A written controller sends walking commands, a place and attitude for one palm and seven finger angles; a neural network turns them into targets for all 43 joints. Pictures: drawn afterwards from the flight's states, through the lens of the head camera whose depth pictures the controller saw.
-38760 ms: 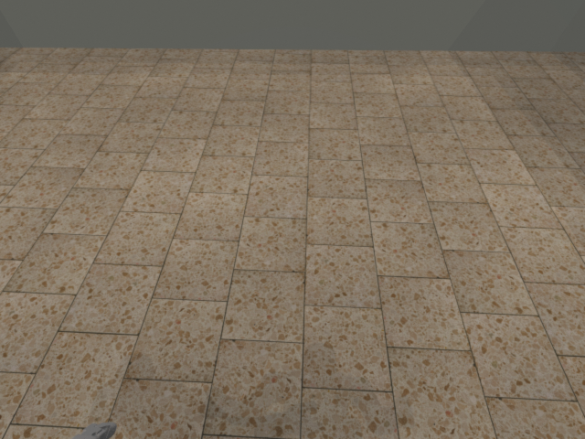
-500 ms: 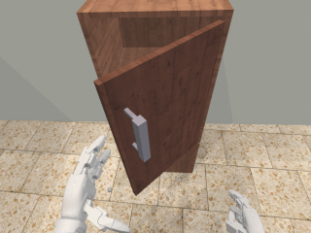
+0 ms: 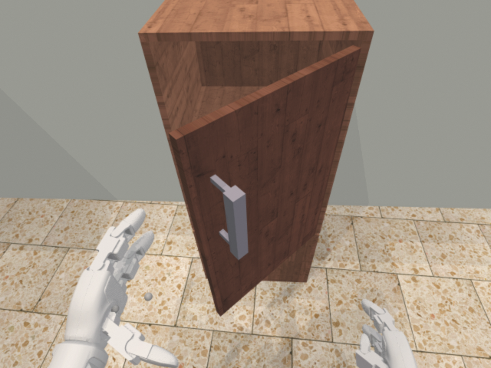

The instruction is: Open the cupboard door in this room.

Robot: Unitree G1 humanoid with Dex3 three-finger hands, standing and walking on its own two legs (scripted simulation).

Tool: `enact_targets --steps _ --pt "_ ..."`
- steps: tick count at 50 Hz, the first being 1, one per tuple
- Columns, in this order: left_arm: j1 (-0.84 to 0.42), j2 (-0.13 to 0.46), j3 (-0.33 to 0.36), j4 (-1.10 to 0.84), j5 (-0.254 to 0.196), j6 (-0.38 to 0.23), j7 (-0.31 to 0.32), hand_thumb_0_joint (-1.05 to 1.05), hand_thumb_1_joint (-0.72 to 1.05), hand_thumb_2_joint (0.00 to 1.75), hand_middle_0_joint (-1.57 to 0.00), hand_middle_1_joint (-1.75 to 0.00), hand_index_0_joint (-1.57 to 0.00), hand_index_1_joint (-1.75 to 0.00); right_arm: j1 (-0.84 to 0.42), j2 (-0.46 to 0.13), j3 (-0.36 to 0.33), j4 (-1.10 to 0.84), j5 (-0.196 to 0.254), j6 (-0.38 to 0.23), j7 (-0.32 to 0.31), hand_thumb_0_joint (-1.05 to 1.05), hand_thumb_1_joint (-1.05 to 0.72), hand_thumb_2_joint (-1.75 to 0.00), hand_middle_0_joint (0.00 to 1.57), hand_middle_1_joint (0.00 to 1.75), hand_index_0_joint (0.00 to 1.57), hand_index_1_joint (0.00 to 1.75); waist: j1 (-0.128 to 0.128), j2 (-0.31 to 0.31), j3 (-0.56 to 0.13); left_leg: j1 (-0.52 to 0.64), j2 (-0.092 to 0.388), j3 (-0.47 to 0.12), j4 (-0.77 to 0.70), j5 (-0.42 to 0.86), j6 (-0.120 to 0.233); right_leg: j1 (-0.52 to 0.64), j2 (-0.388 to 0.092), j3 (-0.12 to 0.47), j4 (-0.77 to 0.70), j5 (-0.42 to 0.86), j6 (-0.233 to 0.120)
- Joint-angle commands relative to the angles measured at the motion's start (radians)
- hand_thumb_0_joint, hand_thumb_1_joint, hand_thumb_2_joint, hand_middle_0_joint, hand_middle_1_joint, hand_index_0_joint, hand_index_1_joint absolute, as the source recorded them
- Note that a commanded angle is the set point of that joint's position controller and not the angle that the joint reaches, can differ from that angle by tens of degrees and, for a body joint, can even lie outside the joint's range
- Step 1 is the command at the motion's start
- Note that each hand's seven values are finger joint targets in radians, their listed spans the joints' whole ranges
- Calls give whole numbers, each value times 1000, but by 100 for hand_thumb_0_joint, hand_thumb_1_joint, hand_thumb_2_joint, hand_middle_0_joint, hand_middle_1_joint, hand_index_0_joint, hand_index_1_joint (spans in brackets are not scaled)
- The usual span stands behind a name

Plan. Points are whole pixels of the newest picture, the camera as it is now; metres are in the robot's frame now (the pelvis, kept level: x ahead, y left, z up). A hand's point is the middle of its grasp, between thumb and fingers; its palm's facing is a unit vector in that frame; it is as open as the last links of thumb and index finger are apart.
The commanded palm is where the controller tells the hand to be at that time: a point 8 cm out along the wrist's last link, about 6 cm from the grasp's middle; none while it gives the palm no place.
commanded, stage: draw the hand back to the body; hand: left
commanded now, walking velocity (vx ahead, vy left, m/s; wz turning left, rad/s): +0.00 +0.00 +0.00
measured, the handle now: (228, 218) +0.34 +0.06 +0.09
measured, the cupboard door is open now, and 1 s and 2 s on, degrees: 44 44 44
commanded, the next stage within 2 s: step back with the hand held close in 1.24 s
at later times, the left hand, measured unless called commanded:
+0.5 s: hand (71, 274) +0.20 +0.23 +0.15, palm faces +0.28 -0.90 -0.33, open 13.5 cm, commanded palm +0.15 +0.27 +0.18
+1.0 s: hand (11, 243) +0.21 +0.28 +0.20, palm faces +0.47 -0.79 -0.38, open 7.9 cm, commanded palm +0.16 +0.31 +0.21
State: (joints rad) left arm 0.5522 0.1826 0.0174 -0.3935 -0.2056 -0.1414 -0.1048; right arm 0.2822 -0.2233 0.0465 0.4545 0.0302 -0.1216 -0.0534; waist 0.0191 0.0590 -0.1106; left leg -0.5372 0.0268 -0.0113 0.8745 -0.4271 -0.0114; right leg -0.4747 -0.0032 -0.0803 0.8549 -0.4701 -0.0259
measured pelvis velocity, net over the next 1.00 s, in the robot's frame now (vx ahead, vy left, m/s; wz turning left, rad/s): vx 0.02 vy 0.01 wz -0.02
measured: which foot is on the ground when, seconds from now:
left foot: down 0.00-1.00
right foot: down 0.00-1.00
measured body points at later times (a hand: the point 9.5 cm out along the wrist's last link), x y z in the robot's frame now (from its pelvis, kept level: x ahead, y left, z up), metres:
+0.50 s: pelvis +0.01 +0.02 +0.03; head +0.00 +0.00 +0.48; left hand +0.18 +0.27 +0.17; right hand +0.20 -0.19 -0.04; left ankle +0.01 +0.13 -0.70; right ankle -0.02 -0.10 -0.70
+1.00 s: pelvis +0.02 +0.01 +0.04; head +0.00 -0.01 +0.49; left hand +0.18 +0.32 +0.22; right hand +0.21 -0.21 -0.04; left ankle +0.01 +0.13 -0.70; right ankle -0.02 -0.10 -0.70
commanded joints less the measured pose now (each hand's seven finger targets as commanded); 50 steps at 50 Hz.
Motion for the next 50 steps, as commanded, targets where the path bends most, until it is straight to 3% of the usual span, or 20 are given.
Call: enact_targets --steps 1,8,9,10,11,12,16,20,32,34,37,42,46,50 --pt "-60 105 98 -249 -30 -43 -20 0 -50 30 -15 -30 -15 -30 -109 -99 -44 -174 11 -75 -11 0 -90 -90 20 30 20 30 0 -59 -52 91 -40 -10 -135 183 36 31 18 36 -185 261 22" --pt "-100 131 135 -280 -57 -3 -54 0 -32 37 -16 -30 -16 -30 -121 -106 -35 -159 19 -98 -22 0 -90 -90 20 30 20 30 4 -8 -47 143 -38 -22 -168 196 36 46 22 16 -205 262 17" --pt "-137 283 172 -365 82 -3 70 0 -29 39 -16 -30 -16 -30 -125 -96 -37 -160 1 -85 -46 0 -90 -90 20 30 20 30 42 -9 -44 159 -28 -7 -212 198 34 81 -3 71 -271 258 5" --pt "-55 203 152 -314 94 16 123 0 -26 40 -16 -30 -16 -30 -119 -78 -31 -149 -8 -78 -55 0 -90 -90 20 30 20 30 25 -39 -11 182 -31 -1 -219 199 34 76 -5 61 -296 247 6" --pt "-22 166 119 -284 113 30 149 0 -22 42 -16 -30 -16 -30 -117 -77 -26 -137 -11 -69 -54 0 -90 -90 20 30 20 30 21 -31 17 195 -28 0 -233 210 35 88 -7 51 -300 257 10" --pt "-21 180 133 -277 124 36 168 0 -18 43 -16 -30 -16 -30 -128 -83 -29 -128 -11 -63 -53 0 -90 -90 20 30 20 30 26 -66 8 208 -23 -3 -245 233 36 115 -4 45 -315 273 11" --pt "-54 210 159 -299 155 34 210 0 -5 50 -17 -30 -17 -30 -150 -84 -25 -106 -20 -55 -56 0 -90 -90 20 30 20 30 23 -17 19 281 -16 -1 -318 246 35 164 -3 36 -352 274 12" --pt "-89 222 184 -291 162 25 229 0 9 55 -17 -30 -17 -30 -175 -89 -22 -81 -25 -57 -56 0 -90 -90 20 30 20 30 25 -1 48 326 -12 -8 -386 248 31 214 0 32 -397 259 9" --pt "-97 293 335 -240 158 14 244 0 51 74 -19 -30 -19 -30 -206 -98 -41 -14 -34 -48 -41 0 -90 -90 20 30 20 30 49 -16 39 413 -5 8 -472 424 26 361 4 29 -465 413 8" --pt "-109 291 347 -257 154 11 242 0 58 76 -19 -30 -19 -30 -206 -97 -44 -14 -32 -44 -38 0 -90 -90 20 30 20 30 46 11 33 433 -5 14 -474 455 25 366 3 33 -470 439 10" --pt "-124 324 397 -225 153 12 248 0 69 81 -19 -30 -19 -30 -212 -100 -50 -2 -32 -37 -38 0 -90 -90 20 30 20 30 52 -8 49 433 -6 16 -482 452 25 375 6 32 -487 442 8" --pt "-167 357 452 -220 144 7 251 0 87 88 -20 -30 -20 -30 -220 -103 -58 8 -30 -31 -40 0 -90 -90 20 30 20 30 54 14 38 456 -8 23 -488 467 28 391 4 37 -501 467 9" --pt "-162 302 404 -188 140 10 241 0 90 90 -20 -30 -20 -30 -221 -105 -61 13 -29 -26 -31 0 -90 -90 20 30 20 30 44 2 65 461 -8 28 -497 451 30 374 4 38 -512 455 16" --pt "-174 324 415 -199 140 9 239 0 90 90 -20 -30 -20 -30 -228 -108 -68 8 -29 -20 -33 0 -90 -90 20 30 20 30 48 -23 48 471 -10 31 -498 438 35 381 4 43 -518 457 18"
